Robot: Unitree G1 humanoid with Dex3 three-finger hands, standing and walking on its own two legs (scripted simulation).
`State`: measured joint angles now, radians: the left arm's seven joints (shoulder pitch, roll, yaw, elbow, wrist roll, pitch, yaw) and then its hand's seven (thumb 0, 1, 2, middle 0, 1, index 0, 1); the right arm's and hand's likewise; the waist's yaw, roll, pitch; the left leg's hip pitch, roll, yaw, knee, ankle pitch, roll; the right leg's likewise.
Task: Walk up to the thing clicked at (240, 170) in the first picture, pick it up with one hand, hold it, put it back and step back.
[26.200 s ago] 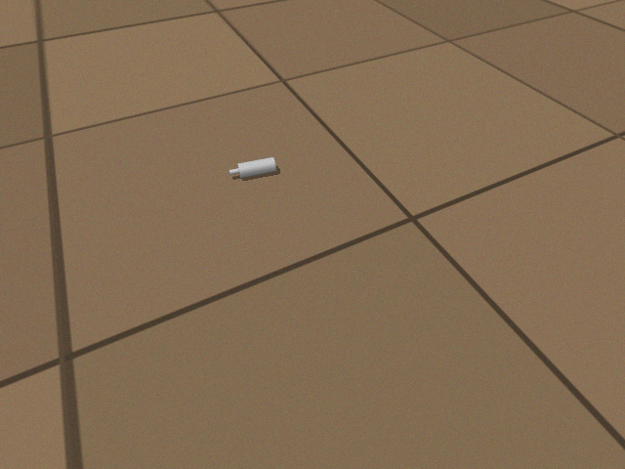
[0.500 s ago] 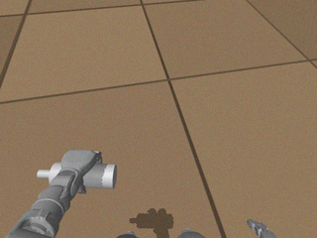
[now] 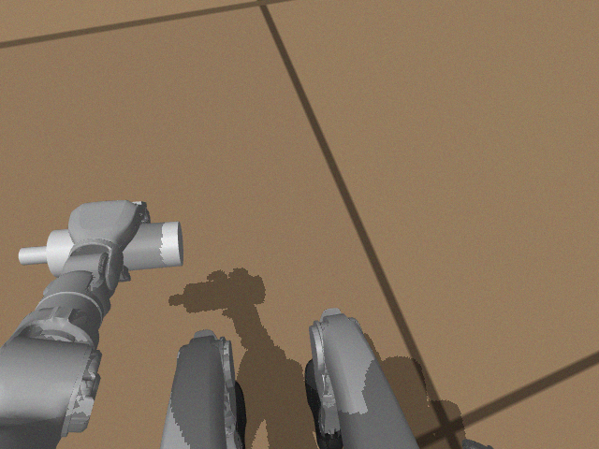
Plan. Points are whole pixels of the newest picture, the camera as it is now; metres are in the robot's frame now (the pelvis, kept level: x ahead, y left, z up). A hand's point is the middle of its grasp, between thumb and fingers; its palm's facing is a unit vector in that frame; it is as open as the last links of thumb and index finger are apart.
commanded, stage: crouch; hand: left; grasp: from above
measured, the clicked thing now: (105, 249) +0.43 +0.24 -0.17
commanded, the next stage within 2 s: lower in 1.10 s
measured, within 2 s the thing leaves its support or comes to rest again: neither
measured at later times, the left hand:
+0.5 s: hand (146, 251) +0.46 +0.21 -0.29, palm faces -0.47 -0.01 -0.88, open 10.1 cm
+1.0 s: hand (154, 254) +0.47 +0.21 -0.36, palm faces -0.48 +0.00 -0.87, open 10.0 cm
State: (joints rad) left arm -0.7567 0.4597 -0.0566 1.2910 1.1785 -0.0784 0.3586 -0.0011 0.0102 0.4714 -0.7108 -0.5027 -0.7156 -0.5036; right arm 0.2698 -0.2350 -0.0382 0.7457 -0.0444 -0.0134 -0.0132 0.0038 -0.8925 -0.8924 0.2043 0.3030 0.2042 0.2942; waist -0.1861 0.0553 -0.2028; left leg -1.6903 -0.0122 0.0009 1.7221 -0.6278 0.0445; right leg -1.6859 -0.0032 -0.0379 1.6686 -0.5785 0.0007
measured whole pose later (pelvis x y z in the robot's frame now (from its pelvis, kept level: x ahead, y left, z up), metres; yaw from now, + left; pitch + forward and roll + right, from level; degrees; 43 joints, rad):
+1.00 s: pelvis -0.01 -0.01 -0.17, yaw -3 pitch +38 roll -7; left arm -1.02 0.69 0.07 1.50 1.30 -0.19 0.42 0.00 -0.02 0.49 -0.74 -0.48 -0.74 -0.48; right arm 0.22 -0.27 0.05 0.71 -0.13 -0.07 0.13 0.00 -0.91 -0.90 0.20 0.30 0.20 0.29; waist -0.29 0.02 -0.07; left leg -2.24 0.00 -0.06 2.29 -0.72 0.03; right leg -2.21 -0.01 -0.11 2.19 -0.65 -0.02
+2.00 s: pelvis -0.01 -0.01 -0.22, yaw -8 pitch +35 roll -11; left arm -1.08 0.85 0.11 1.61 1.31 -0.20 0.50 0.00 0.02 0.43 -0.75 -0.42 -0.75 -0.43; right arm 0.18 -0.31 0.17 0.67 -0.17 -0.14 0.19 0.00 -0.90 -0.89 0.20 0.30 0.20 0.30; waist -0.36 -0.05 0.08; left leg -2.35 0.01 -0.12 2.47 -0.74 0.04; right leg -2.30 0.00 -0.18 2.32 -0.64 -0.02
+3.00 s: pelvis -0.02 +0.00 -0.23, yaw -11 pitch +31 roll -14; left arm -1.13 1.02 0.13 1.72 1.34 -0.22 0.56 0.00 0.03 0.53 -0.62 -0.54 -0.62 -0.54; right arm 0.18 -0.37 0.26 0.62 -0.21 -0.21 0.24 0.00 -0.89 -0.89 0.20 0.30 0.20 0.30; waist -0.41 -0.11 0.16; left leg -2.36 0.01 -0.18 2.53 -0.73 0.05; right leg -2.28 0.01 -0.23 2.33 -0.61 -0.01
